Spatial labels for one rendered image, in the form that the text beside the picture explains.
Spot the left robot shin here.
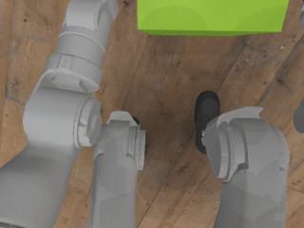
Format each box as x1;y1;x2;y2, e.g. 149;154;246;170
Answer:
92;110;137;162

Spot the robot right upper arm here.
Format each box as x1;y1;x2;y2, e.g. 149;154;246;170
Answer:
293;98;304;137

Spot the robot left upper arm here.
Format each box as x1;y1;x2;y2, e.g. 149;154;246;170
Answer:
0;86;102;228

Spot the left robot forearm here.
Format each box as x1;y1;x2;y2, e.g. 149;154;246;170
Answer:
23;0;119;133

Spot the robot right foot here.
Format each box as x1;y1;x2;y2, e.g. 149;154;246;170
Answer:
194;90;220;154

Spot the carton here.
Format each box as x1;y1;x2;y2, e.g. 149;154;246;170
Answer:
137;0;289;37

